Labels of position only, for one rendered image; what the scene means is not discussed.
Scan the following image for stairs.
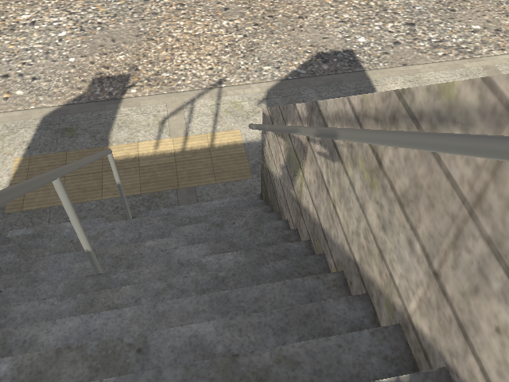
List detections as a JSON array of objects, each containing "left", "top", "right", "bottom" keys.
[{"left": 0, "top": 194, "right": 453, "bottom": 382}]

